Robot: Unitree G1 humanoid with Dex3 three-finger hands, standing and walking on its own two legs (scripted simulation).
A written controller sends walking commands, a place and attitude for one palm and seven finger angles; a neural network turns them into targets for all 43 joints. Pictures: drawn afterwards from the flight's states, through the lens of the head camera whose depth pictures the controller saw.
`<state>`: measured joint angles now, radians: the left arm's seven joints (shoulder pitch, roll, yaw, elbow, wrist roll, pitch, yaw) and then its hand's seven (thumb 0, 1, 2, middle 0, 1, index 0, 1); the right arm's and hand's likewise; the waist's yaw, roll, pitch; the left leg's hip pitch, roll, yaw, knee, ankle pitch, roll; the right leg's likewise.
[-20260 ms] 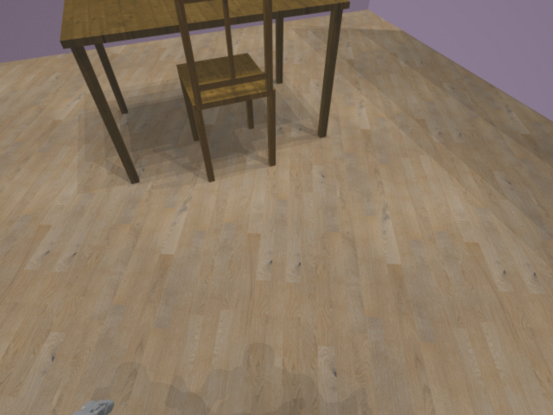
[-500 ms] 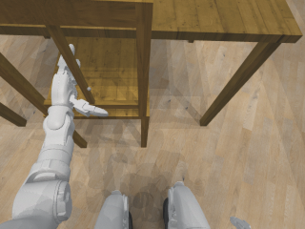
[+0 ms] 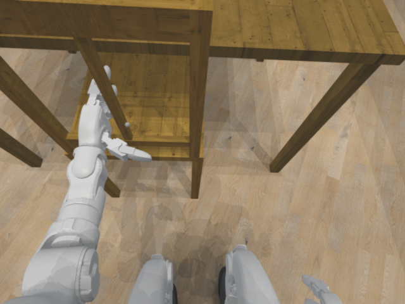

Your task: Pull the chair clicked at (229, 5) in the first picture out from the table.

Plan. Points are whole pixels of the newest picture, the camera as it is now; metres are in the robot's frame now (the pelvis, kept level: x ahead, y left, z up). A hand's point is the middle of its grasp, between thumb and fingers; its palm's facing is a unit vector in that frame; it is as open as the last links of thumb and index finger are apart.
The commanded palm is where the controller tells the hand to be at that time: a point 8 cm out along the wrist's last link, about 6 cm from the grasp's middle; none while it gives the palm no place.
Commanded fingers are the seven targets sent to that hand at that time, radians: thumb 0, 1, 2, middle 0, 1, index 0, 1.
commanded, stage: hook a spindle and tug to test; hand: left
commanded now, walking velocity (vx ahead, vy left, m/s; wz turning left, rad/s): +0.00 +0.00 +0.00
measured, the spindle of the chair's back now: (111, 99) +0.49 +0.17 +0.04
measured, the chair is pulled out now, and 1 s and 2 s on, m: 0.00 0.00 0.04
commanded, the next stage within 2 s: step backward, pulling the chair out in 1.40 s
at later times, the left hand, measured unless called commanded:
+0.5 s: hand (123, 121) +0.46 +0.14 +0.03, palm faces -0.02 -1.00 -0.02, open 11.2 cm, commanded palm +0.43 +0.18 +0.03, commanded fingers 0.00 0.40 0.68 -0.50 -1.45 -0.50 -1.45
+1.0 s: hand (125, 123) +0.45 +0.14 +0.03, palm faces -0.02 -1.00 -0.01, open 5.2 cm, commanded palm +0.41 +0.17 +0.03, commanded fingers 0.00 0.90 0.90 -0.50 -1.45 -0.50 -1.45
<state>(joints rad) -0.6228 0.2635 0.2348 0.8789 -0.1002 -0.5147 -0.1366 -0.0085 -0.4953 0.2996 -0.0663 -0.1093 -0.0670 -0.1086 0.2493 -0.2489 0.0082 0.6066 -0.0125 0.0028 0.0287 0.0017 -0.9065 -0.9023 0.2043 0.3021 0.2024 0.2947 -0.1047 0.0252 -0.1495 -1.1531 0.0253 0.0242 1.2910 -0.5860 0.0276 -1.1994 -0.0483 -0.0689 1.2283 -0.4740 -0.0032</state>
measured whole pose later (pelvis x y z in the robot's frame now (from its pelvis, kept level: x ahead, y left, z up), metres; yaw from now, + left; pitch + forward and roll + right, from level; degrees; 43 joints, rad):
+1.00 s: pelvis +0.02 +0.01 +0.01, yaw -1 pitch +26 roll -2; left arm -0.49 0.23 0.19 0.71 -0.14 -0.46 -0.09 0.02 0.78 0.81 -0.39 -1.42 -0.40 -1.45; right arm 0.27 -0.23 -0.01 0.59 -0.01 0.02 0.05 0.00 -0.91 -0.90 0.20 0.30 0.20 0.29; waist -0.10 0.03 -0.16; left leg -1.11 0.03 0.03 1.25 -0.60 0.04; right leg -1.15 -0.04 -0.06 1.18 -0.48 0.01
